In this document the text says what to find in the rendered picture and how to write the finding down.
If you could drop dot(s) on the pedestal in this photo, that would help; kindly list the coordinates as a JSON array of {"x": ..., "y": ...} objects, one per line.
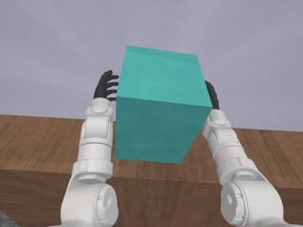
[{"x": 37, "y": 155}]

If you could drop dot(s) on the robot right forearm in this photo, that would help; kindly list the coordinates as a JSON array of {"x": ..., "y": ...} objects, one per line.
[{"x": 227, "y": 151}]

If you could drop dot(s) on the robot right hand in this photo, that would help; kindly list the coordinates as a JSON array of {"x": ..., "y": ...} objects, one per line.
[{"x": 212, "y": 95}]

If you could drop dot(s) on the right robot upper arm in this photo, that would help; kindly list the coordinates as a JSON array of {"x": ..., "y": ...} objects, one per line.
[{"x": 246, "y": 203}]

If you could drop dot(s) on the robot left forearm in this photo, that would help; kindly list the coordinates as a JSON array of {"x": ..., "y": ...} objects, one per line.
[{"x": 95, "y": 147}]

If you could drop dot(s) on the carton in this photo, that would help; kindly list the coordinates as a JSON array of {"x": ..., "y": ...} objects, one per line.
[{"x": 162, "y": 103}]

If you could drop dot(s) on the left robot upper arm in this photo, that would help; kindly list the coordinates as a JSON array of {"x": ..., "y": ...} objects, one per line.
[{"x": 91, "y": 205}]

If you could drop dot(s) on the robot left hand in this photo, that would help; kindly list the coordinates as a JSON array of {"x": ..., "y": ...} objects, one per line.
[{"x": 101, "y": 90}]

